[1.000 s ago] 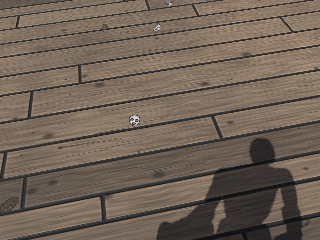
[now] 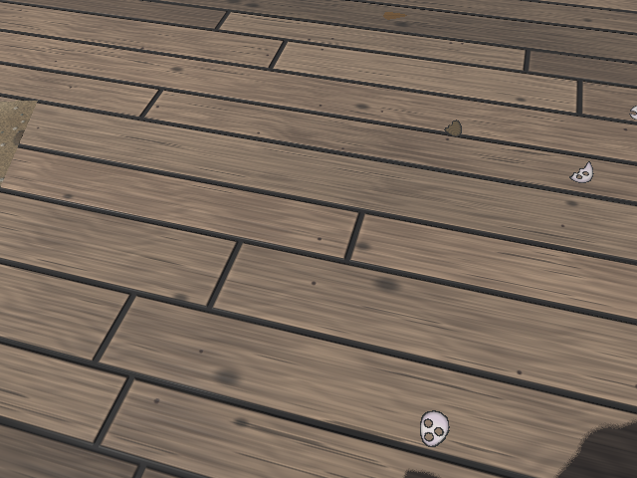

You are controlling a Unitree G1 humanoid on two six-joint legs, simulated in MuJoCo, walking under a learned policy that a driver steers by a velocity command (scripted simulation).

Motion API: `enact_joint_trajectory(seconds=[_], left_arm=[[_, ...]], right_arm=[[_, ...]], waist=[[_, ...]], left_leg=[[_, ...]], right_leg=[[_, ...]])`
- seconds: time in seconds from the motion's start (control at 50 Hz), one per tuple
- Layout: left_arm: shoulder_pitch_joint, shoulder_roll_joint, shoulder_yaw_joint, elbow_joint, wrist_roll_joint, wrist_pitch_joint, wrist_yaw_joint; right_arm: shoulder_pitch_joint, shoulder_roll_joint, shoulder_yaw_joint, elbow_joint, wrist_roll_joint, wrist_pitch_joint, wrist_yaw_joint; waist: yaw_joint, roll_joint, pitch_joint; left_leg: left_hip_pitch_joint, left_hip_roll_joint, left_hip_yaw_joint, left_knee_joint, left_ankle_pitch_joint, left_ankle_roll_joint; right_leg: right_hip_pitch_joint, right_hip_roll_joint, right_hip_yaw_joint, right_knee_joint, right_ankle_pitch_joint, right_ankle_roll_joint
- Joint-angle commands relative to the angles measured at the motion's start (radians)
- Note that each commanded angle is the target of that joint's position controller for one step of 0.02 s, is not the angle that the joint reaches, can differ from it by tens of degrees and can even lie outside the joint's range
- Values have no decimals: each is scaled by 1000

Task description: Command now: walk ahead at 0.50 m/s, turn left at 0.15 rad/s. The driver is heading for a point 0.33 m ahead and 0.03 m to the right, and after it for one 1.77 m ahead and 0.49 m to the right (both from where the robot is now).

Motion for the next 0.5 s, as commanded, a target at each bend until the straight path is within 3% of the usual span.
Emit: enact_joint_trajectory(seconds=[0.02, 0.06, 0.18, 0.22, 0.28, 0.32, 0.34, 0.36, 0.38, 0.4, 0.42, 0.44, 0.46, 0.48, 0.5], left_arm=[[88, 84, 18, 3, -10, -25, 1], [127, 95, 21, 30, -19, -38, -3], [209, 99, 21, 83, -23, -34, -5], [240, 99, 18, 104, -24, -32, -2], [272, 112, 18, 129, -20, -22, 3], [238, 128, 24, 121, -21, -15, 11], [209, 135, 27, 112, -28, -11, 14], [197, 125, 26, 101, -40, -11, 14], [199, 80, 14, 50, -54, -14, 19], [381, -5, 1, 64, -82, 6, 34], [356, 100, 30, 99, -42, 36, 46], [289, 93, 37, 87, -26, 48, 40], [247, 77, 38, 78, -15, 57, 31], [220, 73, 42, 71, -5, 71, 21], [231, 63, 43, 70, 2, 87, 13]], right_arm=[[36, -64, -8, -51, -16, 6, 16], [13, -51, -3, -56, -19, 15, 22], [-245, -15, 25, -134, -13, 13, 35], [-298, 7, 37, -146, -9, 7, 32], [-294, -2, 38, -135, -3, -4, 13], [-236, -36, 28, -115, -3, -14, -2], [-162, -57, 20, -89, -7, -23, -11], [-72, -95, 8, -64, -21, -39, -21], [43, -172, -8, -62, -42, -48, -33], [28, -218, -23, -79, -15, -28, -22], [4, -148, -16, -100, 23, -6, -17], [-79, -87, 2, -113, 22, -1, -22], [-147, -44, 15, -124, 15, 4, -30], [-172, -32, 20, -126, 13, 7, -40], [-174, -39, 17, -123, 11, 9, -47]], waist=[[12, -125, -42], [6, -122, -41], [53, -109, 20], [64, -103, 31], [67, -124, -10], [38, -138, -32], [1, -120, -58], [-37, -72, -112], [-62, 50, -250], [-1, 231, -433], [-13, 79, -411], [14, 56, -265], [38, 60, -165], [51, 91, -107], [63, 108, -94]], left_leg=[[-197, 90, -21, 4, 51, -19], [-229, 103, 5, -28, 69, -33], [-321, 158, 98, -319, 260, -79], [-246, 129, 130, -439, 299, -86], [-151, 76, 129, -520, 327, -77], [-74, 61, 98, -588, 309, -57], [19, 51, 97, -668, 349, -42], [181, 104, 72, -725, 517, -23], [423, 354, -123, -649, 967, 26], [603, 599, -317, -594, 1311, 187], [487, 535, -280, -637, 1126, 188], [352, 474, -188, -702, 935, 160], [238, 420, -123, -765, 787, 129], [156, 387, -64, -809, 722, 115], [88, 367, -18, -833, 690, 113]], right_leg=[[185, -259, 317, -280, 115, -126], [192, -252, 268, -302, 186, -140], [214, -205, 148, -366, 242, -135], [198, -190, 115, -314, 472, -122], [245, -192, 122, -194, 693, -96], [271, -192, 165, -105, 701, -73], [267, -172, 173, -17, 688, -53], [199, -126, 155, 127, 576, -28], [32, -64, 117, 378, 163, 0], [-133, 56, 58, 667, -525, 12], [-151, 14, 100, 733, -497, 8], [-179, -17, 103, 741, -424, 17], [-188, -48, 93, 711, -358, 31], [-176, -66, 89, 691, -310, 46], [-134, -63, 72, 700, -275, 61]])
Next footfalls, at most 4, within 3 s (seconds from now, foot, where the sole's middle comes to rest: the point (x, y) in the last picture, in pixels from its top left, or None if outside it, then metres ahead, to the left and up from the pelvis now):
0.36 left None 0.34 0.11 -0.77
0.84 right None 0.18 -0.09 -0.77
1.30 left None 0.30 0.09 -0.77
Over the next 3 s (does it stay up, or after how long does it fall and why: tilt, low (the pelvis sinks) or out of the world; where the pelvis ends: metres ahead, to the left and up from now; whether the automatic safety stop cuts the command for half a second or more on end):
stays up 0.33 -0.08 0.01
